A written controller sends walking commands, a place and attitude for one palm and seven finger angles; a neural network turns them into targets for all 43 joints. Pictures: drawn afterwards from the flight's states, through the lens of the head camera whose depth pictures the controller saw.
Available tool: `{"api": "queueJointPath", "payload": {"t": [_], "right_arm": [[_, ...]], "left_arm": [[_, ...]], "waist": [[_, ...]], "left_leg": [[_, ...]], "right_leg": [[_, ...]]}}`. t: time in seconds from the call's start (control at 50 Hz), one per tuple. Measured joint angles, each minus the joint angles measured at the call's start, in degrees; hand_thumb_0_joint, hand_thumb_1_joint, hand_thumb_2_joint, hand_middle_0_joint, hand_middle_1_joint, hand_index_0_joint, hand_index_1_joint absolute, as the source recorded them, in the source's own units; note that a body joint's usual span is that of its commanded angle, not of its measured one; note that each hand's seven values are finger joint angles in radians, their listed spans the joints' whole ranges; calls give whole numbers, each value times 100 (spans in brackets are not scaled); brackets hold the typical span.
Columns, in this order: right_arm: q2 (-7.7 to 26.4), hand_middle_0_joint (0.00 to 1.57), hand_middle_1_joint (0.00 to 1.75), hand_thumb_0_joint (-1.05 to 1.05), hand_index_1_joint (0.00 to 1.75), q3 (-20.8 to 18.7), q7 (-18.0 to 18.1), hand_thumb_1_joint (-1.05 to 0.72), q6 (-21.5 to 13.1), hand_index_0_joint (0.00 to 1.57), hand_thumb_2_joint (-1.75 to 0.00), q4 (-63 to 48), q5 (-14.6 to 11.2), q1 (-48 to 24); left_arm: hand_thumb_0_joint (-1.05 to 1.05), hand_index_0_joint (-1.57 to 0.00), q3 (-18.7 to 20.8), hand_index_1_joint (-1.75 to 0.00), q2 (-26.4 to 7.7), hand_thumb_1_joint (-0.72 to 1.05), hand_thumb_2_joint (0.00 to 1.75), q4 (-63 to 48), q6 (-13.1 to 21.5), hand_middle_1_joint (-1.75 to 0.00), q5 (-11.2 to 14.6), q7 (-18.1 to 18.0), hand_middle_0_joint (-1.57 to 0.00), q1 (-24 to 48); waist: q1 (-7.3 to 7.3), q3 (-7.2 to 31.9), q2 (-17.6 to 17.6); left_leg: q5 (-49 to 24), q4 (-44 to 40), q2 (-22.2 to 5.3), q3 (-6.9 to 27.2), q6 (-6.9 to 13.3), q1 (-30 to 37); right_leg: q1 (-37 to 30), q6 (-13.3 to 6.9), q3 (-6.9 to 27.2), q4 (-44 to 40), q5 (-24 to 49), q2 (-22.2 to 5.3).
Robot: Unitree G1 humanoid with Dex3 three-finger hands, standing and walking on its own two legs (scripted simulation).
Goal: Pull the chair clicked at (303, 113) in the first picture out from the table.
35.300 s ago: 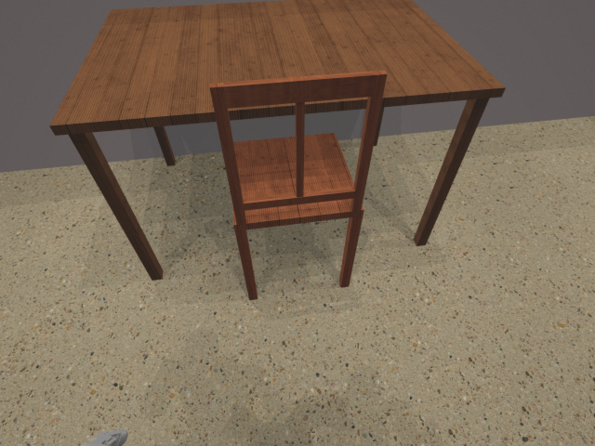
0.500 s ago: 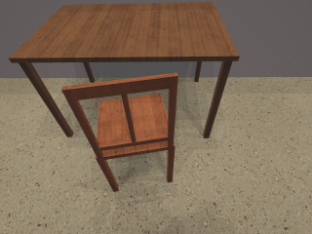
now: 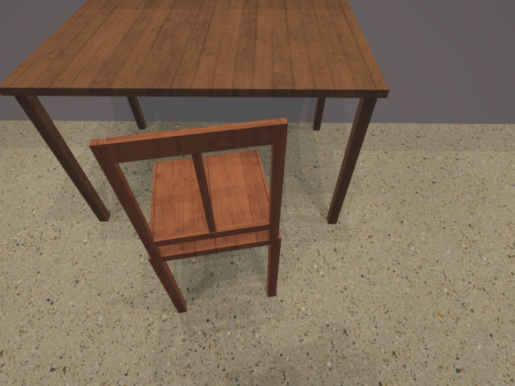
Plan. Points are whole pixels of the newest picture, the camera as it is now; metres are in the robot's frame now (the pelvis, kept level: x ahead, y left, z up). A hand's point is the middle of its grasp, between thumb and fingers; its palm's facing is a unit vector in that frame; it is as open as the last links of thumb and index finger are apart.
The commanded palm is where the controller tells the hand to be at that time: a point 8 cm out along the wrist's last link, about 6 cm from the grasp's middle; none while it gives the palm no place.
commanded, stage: look to check the result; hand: left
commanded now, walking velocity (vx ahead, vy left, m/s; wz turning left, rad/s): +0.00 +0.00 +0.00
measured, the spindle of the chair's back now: (205, 196) +0.54 +0.15 -0.10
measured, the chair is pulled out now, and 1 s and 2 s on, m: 0.25 0.25 0.25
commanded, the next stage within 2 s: take the last steps up to it in 0.60 s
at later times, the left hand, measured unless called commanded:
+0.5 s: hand out of the picture +0.04 +0.18 -0.17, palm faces +0.01 -0.97 -0.23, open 7.4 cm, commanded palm none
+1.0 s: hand out of the picture +0.04 +0.18 -0.18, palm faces +0.03 -0.98 -0.22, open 7.4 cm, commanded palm none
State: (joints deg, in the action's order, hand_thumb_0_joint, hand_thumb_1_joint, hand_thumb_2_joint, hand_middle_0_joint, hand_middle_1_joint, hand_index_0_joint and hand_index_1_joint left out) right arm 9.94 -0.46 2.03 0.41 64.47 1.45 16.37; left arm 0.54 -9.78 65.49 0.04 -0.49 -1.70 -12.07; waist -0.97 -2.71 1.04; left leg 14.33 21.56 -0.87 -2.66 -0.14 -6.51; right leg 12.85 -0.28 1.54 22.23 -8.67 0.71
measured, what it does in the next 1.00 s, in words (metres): stands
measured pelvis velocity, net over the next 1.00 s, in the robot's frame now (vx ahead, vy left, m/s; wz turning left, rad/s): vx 0.03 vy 0.00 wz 0.01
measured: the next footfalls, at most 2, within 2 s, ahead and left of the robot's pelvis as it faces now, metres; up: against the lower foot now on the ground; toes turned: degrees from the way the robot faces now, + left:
left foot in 1.60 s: +0.11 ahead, +0.14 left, +0.00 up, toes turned +10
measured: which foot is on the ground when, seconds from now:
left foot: down 0.00-1.00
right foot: down 0.00-1.00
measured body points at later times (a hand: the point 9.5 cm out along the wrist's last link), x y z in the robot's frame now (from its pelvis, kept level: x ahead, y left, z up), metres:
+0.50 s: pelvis +0.00 +0.00 +0.00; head +0.01 -0.01 +0.45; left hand +0.04 +0.23 -0.15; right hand +0.01 -0.24 -0.16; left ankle -0.03 +0.12 -0.74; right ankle +0.04 -0.12 -0.74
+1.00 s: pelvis +0.03 +0.00 +0.00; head +0.03 -0.01 +0.45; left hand +0.04 +0.23 -0.16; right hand +0.00 -0.23 -0.17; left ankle -0.03 +0.12 -0.74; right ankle +0.04 -0.12 -0.74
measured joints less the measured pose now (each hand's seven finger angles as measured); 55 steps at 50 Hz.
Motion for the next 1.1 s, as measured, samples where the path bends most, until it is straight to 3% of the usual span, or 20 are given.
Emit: {"api": "queueJointPath", "payload": {"t": [0.82, 1.1], "right_arm": [[137, 20, 30, 1, 30, 11, -18, -91, -21, 20, -90, 40, 9, -164], [-55, 20, 30, 1, 30, 20, -56, -91, -36, 20, -90, 104, 43, 398]], "left_arm": [[1, -20, 12, -30, -112, 91, 90, 28, 39, -29, -1, 11, -20, 123], [1, -20, 93, -30, 93, 91, 90, -74, 35, -29, -43, 68, -20, -312]], "waist": [[13, 29, -8], [55, 190, -38]], "left_leg": [[-42, -143, -31, 30, -39, 101], [622, 472, 20, 92, 33, 67]], "right_leg": [[-94, -32, -32, -110, 14, 29], [-8, -5, -87, 665, -759, -31]]}}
